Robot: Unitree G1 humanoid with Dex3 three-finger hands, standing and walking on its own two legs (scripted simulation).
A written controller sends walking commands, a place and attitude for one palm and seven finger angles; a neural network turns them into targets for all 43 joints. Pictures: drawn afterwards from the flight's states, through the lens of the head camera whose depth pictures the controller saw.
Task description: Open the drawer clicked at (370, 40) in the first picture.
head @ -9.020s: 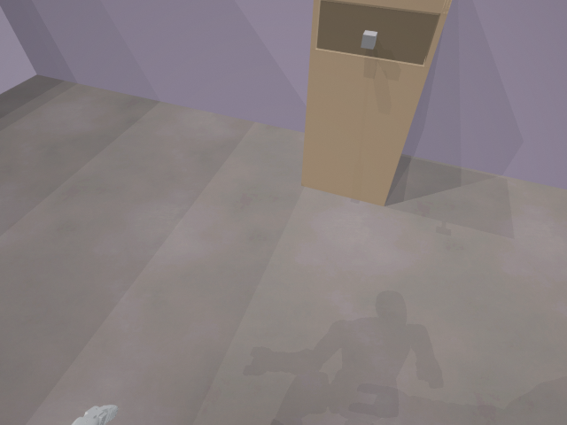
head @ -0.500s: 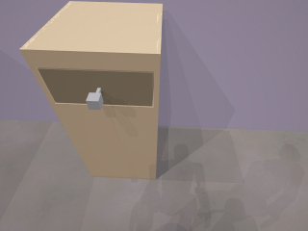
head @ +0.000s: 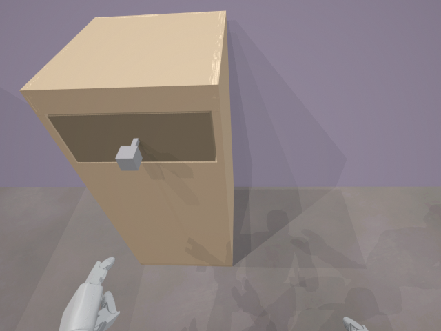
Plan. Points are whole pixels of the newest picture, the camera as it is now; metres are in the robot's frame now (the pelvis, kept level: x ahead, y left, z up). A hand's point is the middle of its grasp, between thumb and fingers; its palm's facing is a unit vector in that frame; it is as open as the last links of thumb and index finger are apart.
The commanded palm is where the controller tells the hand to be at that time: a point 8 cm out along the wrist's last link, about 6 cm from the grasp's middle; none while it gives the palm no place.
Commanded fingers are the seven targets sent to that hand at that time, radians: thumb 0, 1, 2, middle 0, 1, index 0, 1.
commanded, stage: raise the hand with hooked fingers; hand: left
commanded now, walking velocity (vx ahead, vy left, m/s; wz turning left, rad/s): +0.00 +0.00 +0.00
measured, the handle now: (131, 152) +0.50 +0.25 +0.04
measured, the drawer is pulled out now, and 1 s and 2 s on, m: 0.00 0.00 0.00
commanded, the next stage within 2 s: move the hooked fingers above the handle in 1.72 s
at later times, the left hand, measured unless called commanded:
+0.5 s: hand (104, 273) +0.21 +0.22 +0.03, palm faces +0.19 -0.06 -0.98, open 10.1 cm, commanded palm +0.17 +0.22 +0.06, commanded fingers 0.00 0.08 0.55 -0.26 -0.82 -0.26 -0.82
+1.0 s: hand (81, 231) +0.26 +0.25 +0.09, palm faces +0.15 -0.10 -0.98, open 12.9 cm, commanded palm +0.23 +0.25 +0.15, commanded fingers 0.00 -0.50 0.30 -0.30 -1.20 -0.30 -1.20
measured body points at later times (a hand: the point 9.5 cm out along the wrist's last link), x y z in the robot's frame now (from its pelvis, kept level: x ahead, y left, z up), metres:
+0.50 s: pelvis -0.02 -0.03 -0.04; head +0.00 -0.07 +0.41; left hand +0.20 +0.22 +0.08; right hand +0.22 -0.22 -0.13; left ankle +0.02 +0.13 -0.73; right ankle -0.06 -0.11 -0.73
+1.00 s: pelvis -0.02 +0.01 +0.00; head -0.01 -0.02 +0.45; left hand +0.25 +0.25 +0.14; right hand +0.19 -0.22 -0.10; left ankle +0.02 +0.13 -0.73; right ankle -0.06 -0.11 -0.73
